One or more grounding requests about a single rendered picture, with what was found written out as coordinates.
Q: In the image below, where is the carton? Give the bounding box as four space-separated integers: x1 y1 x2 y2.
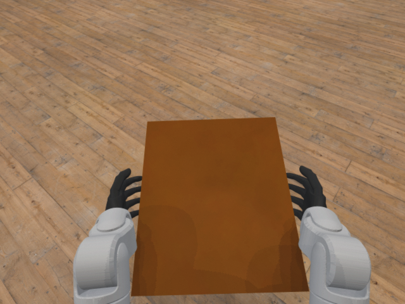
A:
131 117 309 296

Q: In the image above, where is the right robot hand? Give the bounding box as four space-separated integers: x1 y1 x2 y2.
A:
286 166 327 221

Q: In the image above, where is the robot left forearm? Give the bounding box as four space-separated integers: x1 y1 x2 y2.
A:
73 208 137 304

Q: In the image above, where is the left robot hand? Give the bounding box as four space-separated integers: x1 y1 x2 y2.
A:
105 168 142 218

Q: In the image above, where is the robot right forearm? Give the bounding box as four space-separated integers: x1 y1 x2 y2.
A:
298 206 371 304

